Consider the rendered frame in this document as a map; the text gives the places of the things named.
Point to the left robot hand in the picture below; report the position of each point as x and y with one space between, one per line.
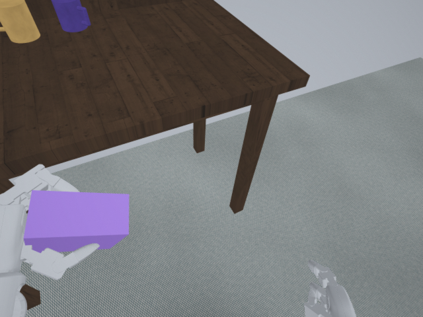
14 204

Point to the left robot forearm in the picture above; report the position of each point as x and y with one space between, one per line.
12 301

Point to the right robot hand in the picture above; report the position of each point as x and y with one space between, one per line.
335 301

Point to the table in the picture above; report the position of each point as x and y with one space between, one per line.
141 68

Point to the sponge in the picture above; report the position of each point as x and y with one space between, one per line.
66 221

